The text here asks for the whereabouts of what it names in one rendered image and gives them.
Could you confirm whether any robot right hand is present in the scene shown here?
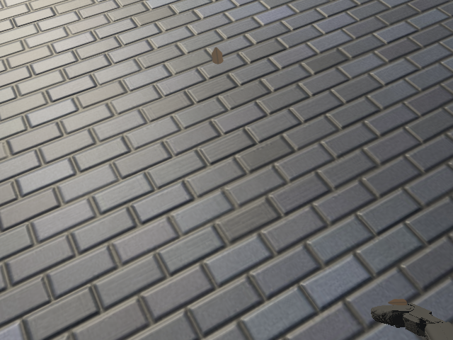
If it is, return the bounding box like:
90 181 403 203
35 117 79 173
371 303 453 340

